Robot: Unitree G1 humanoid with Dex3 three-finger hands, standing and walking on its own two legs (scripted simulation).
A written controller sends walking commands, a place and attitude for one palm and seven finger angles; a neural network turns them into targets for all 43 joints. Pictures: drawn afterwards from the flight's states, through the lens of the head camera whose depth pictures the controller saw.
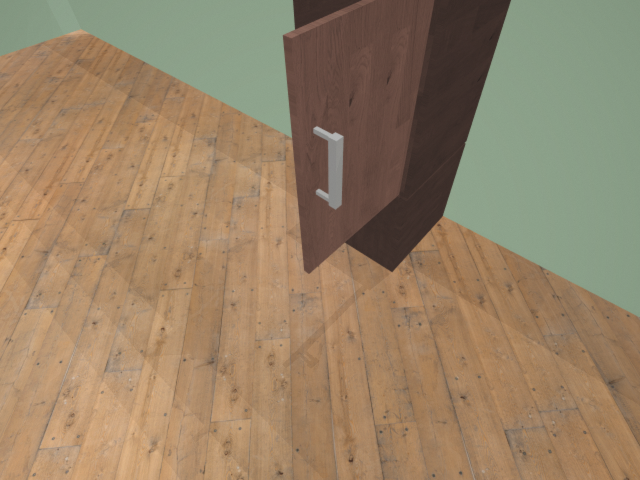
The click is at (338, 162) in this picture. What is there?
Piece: cupboard door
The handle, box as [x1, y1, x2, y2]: [313, 126, 343, 209]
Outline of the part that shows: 316,126 313,128 313,132 328,141 329,193 327,194 318,189 316,190 316,194 328,201 329,205 335,209 341,204 343,136 335,132 331,134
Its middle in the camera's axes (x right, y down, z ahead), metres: +0.01 -0.14 +0.76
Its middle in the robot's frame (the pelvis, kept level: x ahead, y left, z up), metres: +0.66 +0.02 -0.02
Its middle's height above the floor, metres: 0.76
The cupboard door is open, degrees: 88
